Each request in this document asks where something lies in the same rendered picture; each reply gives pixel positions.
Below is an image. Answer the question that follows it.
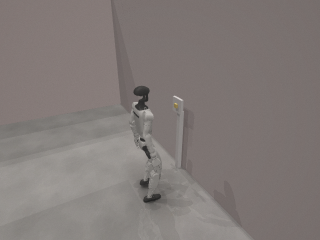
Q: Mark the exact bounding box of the robot left hand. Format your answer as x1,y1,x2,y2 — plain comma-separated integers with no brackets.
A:
134,136,140,149

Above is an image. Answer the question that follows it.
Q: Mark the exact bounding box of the right robot foot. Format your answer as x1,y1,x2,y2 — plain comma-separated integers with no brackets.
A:
143,193,161,203

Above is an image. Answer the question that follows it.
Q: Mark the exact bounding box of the left robot forearm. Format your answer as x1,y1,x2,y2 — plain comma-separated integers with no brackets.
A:
129,123,140,138

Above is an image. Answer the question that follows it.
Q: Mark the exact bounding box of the robot right hand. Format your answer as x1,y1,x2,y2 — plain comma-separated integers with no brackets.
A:
151,158,162,173

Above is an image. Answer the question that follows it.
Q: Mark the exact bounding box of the robot left upper arm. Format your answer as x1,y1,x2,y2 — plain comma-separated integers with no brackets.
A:
129,102,138,126

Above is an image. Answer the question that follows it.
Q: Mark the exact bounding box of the panel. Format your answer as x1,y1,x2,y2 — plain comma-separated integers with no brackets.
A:
172,96,184,169

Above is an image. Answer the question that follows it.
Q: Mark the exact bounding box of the robot right shin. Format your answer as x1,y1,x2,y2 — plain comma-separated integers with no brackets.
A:
147,173,161,198

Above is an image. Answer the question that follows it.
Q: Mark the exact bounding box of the robot right upper arm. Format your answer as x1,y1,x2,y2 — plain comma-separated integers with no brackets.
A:
142,110,154,140

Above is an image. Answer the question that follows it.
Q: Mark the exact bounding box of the right robot forearm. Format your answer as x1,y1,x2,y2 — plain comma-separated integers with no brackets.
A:
145,134,157,160

